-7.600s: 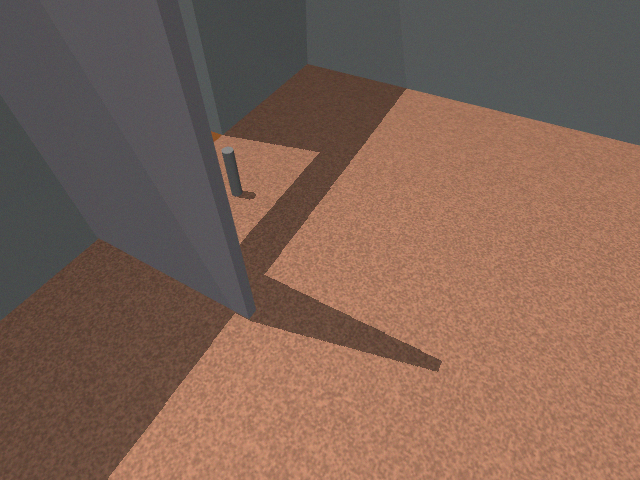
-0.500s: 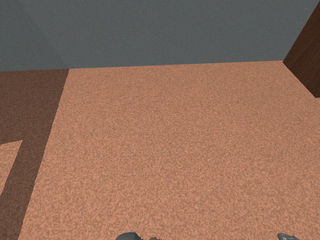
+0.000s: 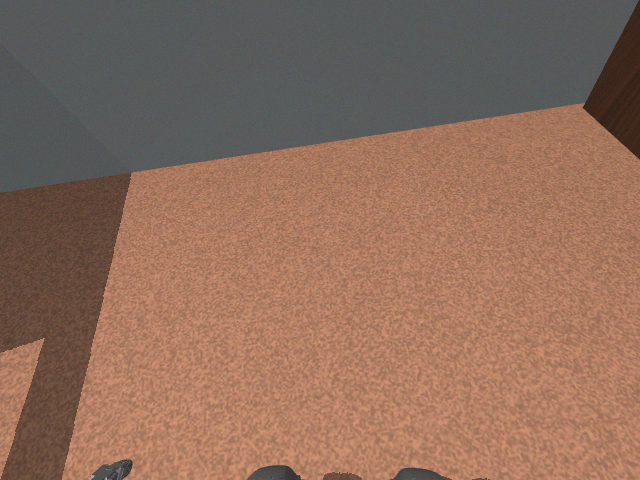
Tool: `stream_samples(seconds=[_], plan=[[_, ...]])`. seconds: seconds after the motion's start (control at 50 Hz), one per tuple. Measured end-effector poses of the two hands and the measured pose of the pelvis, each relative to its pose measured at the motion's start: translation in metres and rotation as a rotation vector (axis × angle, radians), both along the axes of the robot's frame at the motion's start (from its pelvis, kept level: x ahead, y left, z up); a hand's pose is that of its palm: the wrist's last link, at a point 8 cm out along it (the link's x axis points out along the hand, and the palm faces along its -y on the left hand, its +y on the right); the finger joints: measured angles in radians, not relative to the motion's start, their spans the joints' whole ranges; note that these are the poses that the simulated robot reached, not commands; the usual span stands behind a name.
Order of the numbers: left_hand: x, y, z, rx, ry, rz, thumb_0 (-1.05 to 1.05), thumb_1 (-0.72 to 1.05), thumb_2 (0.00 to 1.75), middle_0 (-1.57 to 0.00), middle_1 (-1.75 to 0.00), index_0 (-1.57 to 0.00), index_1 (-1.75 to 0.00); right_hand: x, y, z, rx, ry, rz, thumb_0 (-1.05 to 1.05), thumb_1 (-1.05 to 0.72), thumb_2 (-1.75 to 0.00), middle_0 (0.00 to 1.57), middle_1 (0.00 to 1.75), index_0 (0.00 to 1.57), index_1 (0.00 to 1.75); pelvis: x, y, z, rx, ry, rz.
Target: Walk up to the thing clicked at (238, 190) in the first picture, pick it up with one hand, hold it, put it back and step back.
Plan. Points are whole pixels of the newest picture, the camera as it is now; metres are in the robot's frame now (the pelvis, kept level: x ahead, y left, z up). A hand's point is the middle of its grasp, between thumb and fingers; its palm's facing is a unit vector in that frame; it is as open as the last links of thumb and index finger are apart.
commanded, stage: walk up
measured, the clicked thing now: out of the picture +0.18 +1.19 -0.64
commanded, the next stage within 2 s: stand in 0.86 s
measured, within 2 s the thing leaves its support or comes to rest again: neither
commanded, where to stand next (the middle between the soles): +0.11 +0.02 m, yaw +0 degrees
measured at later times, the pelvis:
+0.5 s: pelvis +0.06 +0.03 +0.01, yaw +0 degrees
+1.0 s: pelvis +0.07 +0.03 +0.02, yaw +0 degrees
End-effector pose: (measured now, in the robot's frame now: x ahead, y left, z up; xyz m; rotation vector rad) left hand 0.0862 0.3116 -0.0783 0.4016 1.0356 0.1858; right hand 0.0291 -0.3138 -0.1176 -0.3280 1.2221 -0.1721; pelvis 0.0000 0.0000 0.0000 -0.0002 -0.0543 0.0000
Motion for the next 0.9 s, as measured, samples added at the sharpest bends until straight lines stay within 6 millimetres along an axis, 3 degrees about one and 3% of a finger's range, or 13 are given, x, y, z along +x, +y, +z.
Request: stream_samples(seconds=[0.1,0.22,0.32,0.58,0.72,0.9], plan=[[0.008,0.005,-0.002,-0.002,0.035,0.015,0.00,0.90,0.90,-0.20,-0.30,-0.21,-0.30,0.037,0.007,0.007,-0.006,-0.022,0.026,0.00,-0.91,-0.89,0.21,0.29,0.21,0.30,0.020,0.005,0.004,-0.002,0.008,0.001],[0.022,0.023,-0.032,-0.034,0.091,0.056,0.00,0.90,0.90,-0.20,-0.30,-0.21,-0.30,0.066,0.018,0.007,-0.066,-0.035,0.015,0.00,-0.91,-0.89,0.21,0.29,0.21,0.30,0.039,0.023,-0.008,0.001,0.003,0.000],[0.031,0.023,-0.046,-0.077,0.127,0.082,0.00,0.90,0.90,-0.20,-0.30,-0.21,-0.30,0.088,0.033,0.015,-0.067,-0.040,0.026,0.00,-0.91,-0.89,0.21,0.29,0.21,0.30,0.049,0.028,-0.004,-0.015,0.004,0.002],[0.030,0.019,-0.034,-0.092,0.196,0.122,0.00,0.90,0.90,-0.20,-0.30,-0.21,-0.30,0.155,0.055,0.027,-0.011,-0.111,0.062,0.00,-0.90,-0.89,0.21,0.30,0.21,0.30,0.062,0.029,0.014,-0.014,0.008,0.005],[0.033,0.020,-0.023,-0.071,0.200,0.137,0.00,0.90,0.90,-0.20,-0.30,-0.21,-0.30,0.162,0.052,0.028,0.004,-0.108,0.044,0.00,-0.90,-0.89,0.21,0.29,0.21,0.30,0.065,0.028,0.020,-0.009,0.003,0.004],[0.043,0.016,-0.020,-0.069,0.194,0.119,0.00,0.90,0.90,-0.20,-0.30,-0.21,-0.30,0.135,0.043,0.024,-0.002,-0.040,-0.001,0.00,-0.91,-0.89,0.21,0.29,0.21,0.30,0.066,0.026,0.022,-0.008,0.004,0.002]])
